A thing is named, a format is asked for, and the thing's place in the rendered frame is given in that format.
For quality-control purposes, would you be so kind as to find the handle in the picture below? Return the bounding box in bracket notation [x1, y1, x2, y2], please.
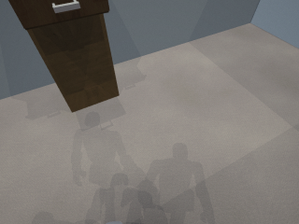
[52, 0, 81, 13]

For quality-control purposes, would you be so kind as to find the cabinet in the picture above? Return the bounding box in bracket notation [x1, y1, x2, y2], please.
[27, 14, 120, 113]

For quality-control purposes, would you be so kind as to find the drawer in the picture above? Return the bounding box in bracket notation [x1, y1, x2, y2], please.
[8, 0, 110, 30]

